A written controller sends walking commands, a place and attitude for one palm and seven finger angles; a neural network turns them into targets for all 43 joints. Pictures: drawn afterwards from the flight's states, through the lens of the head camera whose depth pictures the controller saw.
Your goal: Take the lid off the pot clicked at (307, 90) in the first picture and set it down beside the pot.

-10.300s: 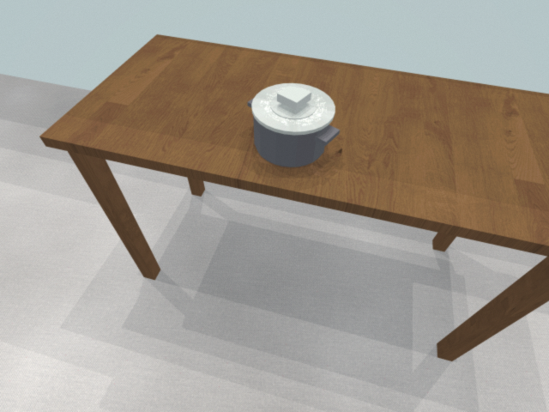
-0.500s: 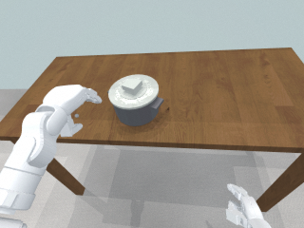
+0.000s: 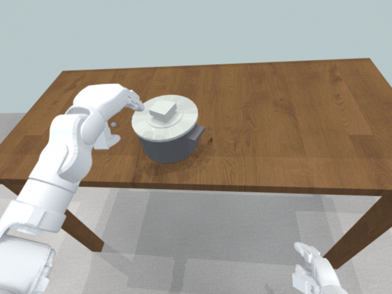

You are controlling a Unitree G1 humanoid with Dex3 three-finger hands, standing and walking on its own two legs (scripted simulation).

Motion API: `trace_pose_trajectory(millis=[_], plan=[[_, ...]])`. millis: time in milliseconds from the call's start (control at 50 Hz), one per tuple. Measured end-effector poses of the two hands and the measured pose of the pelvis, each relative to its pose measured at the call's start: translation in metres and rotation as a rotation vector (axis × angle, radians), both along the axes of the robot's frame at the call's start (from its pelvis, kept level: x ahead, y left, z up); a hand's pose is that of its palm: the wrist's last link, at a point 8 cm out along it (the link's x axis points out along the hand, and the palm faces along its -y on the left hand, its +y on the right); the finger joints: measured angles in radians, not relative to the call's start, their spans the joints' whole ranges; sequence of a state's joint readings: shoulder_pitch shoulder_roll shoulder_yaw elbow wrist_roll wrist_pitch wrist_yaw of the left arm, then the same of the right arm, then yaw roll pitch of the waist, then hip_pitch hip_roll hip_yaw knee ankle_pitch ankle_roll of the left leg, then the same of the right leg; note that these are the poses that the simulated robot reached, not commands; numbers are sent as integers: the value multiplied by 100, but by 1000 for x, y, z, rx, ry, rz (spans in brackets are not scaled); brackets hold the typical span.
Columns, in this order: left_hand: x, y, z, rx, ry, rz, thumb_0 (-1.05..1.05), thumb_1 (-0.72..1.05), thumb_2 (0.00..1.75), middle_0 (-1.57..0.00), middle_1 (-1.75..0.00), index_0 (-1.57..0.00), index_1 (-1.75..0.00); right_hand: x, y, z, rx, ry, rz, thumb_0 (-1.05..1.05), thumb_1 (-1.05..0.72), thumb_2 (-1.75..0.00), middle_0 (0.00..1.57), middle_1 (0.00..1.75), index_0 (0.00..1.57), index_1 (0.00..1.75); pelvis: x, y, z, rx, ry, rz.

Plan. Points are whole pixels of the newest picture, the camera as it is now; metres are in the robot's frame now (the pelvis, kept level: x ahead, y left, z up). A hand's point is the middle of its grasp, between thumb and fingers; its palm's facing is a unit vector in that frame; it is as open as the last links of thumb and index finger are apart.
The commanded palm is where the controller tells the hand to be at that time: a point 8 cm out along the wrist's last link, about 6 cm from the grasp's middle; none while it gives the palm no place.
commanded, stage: move the open hand above the knob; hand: left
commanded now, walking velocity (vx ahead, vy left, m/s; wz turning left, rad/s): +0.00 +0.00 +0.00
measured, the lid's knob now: (163, 109) +0.53 +0.12 +0.09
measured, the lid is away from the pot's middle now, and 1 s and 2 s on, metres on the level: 0.00 0.00 0.00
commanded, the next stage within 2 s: lower the open fingers around the knob in 1.52 s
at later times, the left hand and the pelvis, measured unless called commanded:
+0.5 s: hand (146, 110) +0.44 +0.13 +0.16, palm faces -0.24 +0.00 -0.97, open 10.1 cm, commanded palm +0.45 +0.14 +0.22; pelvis +0.01 +0.01 +0.00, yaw -1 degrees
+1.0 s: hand (157, 94) +0.49 +0.11 +0.16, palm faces -0.27 -0.04 -0.96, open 10.1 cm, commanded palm +0.47 +0.12 +0.22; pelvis +0.02 +0.01 +0.00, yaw -2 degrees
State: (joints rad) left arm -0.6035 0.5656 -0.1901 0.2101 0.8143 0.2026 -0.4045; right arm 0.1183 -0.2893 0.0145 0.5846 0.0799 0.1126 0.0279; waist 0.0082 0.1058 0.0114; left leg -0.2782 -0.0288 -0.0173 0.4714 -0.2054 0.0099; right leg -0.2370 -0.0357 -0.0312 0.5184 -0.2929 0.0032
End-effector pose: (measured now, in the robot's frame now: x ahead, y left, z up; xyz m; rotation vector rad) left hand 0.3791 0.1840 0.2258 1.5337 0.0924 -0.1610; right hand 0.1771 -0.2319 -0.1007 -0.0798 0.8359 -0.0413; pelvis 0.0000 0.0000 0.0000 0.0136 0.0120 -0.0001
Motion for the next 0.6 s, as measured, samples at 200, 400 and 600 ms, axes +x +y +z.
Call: trace_pose_trajectory(millis=[200,400,600], plan=[[21,-28,-15,32,58,-38,0,-33,151,-85,-9,-85,-8,-13,5,-7,8,39,-24,1,-91,-90,20,30,20,30,-1,3,-1,2,7,-4],[52,-28,-11,14,86,51,0,-33,151,-85,-9,-85,-8,-44,-6,-16,1,122,-82,1,-91,-90,20,30,20,30,3,5,-1,3,33,-10],[82,-55,-2,-8,71,-3,0,-33,151,-85,-9,-85,-8,-66,-16,-19,-40,173,-144,1,-91,-90,20,30,20,30,7,5,0,4,47,-21]])
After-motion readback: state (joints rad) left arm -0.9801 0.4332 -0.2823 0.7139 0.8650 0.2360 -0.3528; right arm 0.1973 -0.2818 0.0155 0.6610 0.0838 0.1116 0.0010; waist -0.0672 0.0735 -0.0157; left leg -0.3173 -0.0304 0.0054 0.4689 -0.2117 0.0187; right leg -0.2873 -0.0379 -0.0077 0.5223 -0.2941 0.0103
